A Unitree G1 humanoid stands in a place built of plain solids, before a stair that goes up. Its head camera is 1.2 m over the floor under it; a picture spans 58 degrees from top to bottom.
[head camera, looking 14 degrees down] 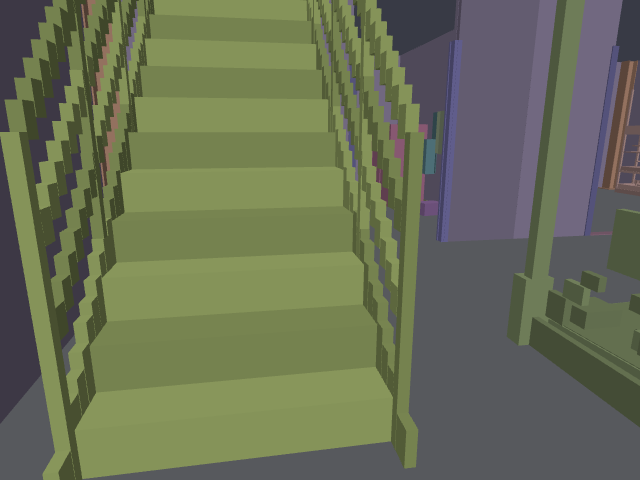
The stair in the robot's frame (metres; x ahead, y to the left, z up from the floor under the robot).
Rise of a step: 0.20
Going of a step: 0.23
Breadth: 1.24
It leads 10 degrees to the left of straight ahead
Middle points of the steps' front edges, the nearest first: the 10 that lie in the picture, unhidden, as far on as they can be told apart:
1.39 0.28 0.20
1.61 0.32 0.40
1.84 0.36 0.60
2.06 0.40 0.80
2.29 0.44 1.00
2.51 0.48 1.20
2.74 0.51 1.40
2.97 0.55 1.60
3.19 0.59 1.80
3.42 0.63 2.00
